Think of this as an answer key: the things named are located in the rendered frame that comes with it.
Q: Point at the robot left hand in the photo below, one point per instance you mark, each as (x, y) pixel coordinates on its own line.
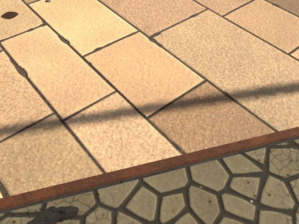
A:
(53, 215)

